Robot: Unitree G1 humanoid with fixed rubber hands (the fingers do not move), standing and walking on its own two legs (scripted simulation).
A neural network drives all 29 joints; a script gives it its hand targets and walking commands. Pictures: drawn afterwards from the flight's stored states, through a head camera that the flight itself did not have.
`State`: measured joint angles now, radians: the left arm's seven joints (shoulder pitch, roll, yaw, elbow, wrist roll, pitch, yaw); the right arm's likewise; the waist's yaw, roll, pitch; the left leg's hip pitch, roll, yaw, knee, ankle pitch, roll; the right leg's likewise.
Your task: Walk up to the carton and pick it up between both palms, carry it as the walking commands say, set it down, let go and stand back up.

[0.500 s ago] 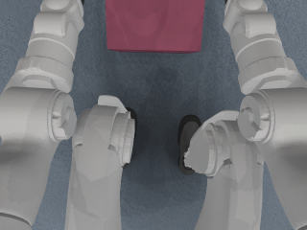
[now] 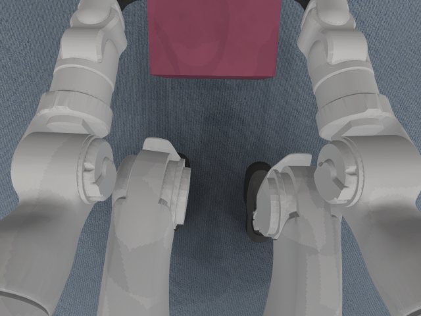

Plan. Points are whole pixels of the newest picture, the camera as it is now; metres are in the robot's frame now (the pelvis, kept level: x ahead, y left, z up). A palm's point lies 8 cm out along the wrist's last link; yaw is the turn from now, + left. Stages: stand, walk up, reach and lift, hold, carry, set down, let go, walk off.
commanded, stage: reach and lift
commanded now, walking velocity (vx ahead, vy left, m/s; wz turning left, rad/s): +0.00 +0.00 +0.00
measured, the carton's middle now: out of the picture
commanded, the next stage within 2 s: none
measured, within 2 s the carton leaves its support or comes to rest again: neither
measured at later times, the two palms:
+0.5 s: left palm out of the picture +0.52 +0.20 -0.11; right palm out of the picture +0.55 -0.08 -0.10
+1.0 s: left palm out of the picture +0.49 +0.20 -0.04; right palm out of the picture +0.53 -0.09 -0.02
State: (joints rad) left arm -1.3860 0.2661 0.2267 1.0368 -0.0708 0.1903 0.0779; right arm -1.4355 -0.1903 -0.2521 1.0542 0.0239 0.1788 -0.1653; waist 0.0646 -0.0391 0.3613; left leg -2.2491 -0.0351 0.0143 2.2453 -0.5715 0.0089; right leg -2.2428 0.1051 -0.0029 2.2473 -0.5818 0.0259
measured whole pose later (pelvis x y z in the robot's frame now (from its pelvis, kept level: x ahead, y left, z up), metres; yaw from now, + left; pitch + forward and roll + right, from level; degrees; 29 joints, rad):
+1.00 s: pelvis +0.00 +0.00 +0.07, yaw +1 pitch +42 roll -1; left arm -1.15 0.10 0.39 0.78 0.14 0.33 0.12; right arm -1.20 -0.02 -0.38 0.81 -0.11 0.28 -0.21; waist 0.05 -0.04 0.01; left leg -2.20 -0.11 -0.04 1.97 -0.51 -0.03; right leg -2.18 0.14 0.03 1.97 -0.54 0.05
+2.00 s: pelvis +0.02 +0.00 +0.19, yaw +1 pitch +38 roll -1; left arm -0.89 -0.01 0.42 0.74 0.20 0.35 0.13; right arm -0.94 0.08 -0.42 0.75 -0.21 0.29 -0.17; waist 0.03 -0.02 -0.17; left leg -1.79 -0.13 -0.09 1.62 -0.49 -0.03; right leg -1.77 0.15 0.07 1.62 -0.52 0.04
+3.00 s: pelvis +0.05 +0.00 +0.31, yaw +2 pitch +26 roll -1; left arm -0.64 -0.10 0.43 0.69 0.24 0.32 0.11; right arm -0.67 0.15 -0.41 0.71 -0.27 0.25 -0.14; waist 0.04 -0.02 -0.18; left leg -1.20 -0.12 -0.13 1.15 -0.40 -0.02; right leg -1.18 0.13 0.11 1.15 -0.42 0.01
